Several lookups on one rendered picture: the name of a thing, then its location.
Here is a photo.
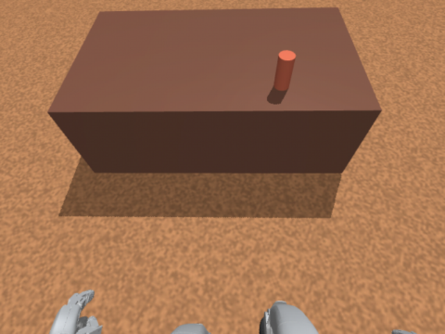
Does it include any can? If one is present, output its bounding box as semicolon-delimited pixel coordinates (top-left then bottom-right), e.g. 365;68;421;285
274;50;296;90

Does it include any left robot hand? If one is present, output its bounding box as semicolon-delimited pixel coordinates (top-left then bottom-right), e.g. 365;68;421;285
49;290;102;334

